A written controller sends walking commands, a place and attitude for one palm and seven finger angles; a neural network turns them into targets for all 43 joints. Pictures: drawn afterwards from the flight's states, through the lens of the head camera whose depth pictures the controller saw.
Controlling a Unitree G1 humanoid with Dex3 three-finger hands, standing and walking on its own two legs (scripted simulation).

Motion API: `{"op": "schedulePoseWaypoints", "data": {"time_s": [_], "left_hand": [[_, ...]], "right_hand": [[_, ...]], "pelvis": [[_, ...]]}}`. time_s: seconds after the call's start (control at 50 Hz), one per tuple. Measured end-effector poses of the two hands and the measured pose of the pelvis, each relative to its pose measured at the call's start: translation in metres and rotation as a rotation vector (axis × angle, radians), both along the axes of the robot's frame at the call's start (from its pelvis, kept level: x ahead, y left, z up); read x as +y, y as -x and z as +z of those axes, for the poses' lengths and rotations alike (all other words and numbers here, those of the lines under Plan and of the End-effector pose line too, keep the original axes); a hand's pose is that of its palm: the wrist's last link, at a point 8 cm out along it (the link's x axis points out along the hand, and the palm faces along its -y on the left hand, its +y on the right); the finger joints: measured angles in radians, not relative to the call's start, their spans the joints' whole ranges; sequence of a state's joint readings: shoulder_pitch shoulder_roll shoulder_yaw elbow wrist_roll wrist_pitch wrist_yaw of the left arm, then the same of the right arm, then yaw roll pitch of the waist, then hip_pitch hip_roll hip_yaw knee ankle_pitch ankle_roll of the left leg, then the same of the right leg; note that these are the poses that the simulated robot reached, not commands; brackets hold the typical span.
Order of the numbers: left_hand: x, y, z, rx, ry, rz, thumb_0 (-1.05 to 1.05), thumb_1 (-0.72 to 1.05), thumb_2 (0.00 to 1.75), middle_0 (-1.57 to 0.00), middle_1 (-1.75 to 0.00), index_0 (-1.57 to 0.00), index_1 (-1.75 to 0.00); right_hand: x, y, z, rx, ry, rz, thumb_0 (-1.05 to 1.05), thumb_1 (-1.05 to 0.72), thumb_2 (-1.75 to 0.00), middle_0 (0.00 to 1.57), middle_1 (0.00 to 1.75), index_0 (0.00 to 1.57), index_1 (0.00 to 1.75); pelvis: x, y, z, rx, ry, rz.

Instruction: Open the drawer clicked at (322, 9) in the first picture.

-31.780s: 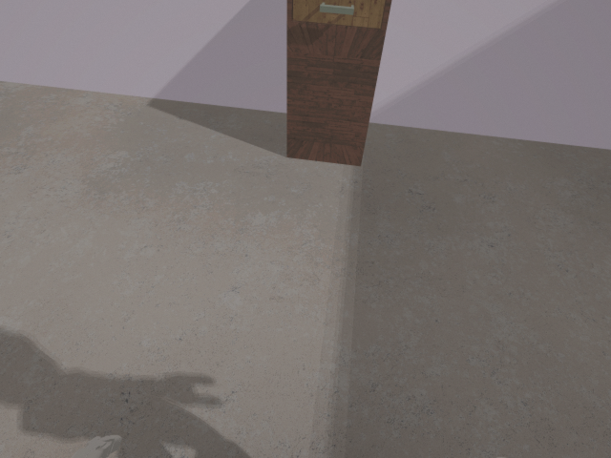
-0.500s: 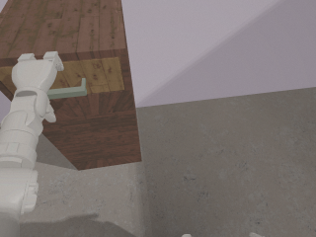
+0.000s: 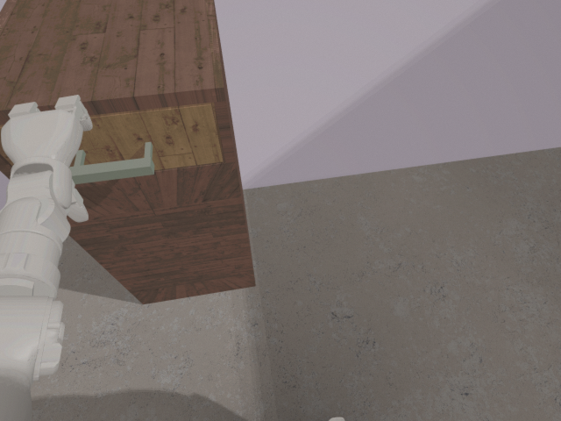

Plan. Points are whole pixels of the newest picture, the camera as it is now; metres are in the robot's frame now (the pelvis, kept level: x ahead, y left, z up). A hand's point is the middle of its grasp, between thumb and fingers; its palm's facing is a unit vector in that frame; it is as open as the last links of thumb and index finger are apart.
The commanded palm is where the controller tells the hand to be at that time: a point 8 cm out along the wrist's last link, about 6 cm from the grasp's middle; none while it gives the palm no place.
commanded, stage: re-aim the fingers above the handle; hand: left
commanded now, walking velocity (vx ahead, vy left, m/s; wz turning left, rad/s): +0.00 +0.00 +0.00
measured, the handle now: (113, 161) +0.52 +0.29 +0.02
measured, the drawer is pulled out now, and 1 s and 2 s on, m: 0.00 0.00 0.00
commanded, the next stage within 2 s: lower the fingers behind the handle in 0.48 s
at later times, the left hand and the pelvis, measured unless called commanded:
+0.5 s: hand (62, 176) +0.44 +0.32 +0.08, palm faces -0.13 +0.04 -0.99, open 13.8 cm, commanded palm +0.43 +0.28 +0.13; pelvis +0.00 -0.01 +0.00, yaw +1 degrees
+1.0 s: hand (91, 188) +0.44 +0.29 +0.05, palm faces -0.11 +0.00 -0.99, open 14.0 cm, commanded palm +0.44 +0.28 +0.10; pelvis +0.00 -0.02 +0.00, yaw +1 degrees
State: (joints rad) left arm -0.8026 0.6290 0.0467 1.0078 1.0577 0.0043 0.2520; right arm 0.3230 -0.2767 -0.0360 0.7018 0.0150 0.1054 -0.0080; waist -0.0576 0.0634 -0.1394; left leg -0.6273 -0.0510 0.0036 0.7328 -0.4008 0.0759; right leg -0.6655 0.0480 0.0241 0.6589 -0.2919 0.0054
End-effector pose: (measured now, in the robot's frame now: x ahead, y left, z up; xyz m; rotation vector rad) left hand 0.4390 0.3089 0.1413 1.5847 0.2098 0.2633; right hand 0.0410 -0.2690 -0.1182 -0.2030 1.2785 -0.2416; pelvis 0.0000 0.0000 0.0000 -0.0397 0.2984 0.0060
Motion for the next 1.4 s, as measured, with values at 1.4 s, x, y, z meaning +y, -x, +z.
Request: {"op": "schedulePoseWaypoints", "data": {"time_s": [1.4], "left_hand": [[-0.031, 0.004, -0.060, 0.050, 0.031, -0.113, 0.00, -0.49, 0.30, -0.28, -1.19, -0.29, -1.20]], "right_hand": [[-0.006, 0.011, -0.004, 0.024, 0.025, -0.009, 0.00, -0.90, -0.90, 0.20, 0.30, 0.20, 0.30]], "pelvis": [[-0.006, 0.003, -0.010, 0.043, 0.003, -0.001]]}}
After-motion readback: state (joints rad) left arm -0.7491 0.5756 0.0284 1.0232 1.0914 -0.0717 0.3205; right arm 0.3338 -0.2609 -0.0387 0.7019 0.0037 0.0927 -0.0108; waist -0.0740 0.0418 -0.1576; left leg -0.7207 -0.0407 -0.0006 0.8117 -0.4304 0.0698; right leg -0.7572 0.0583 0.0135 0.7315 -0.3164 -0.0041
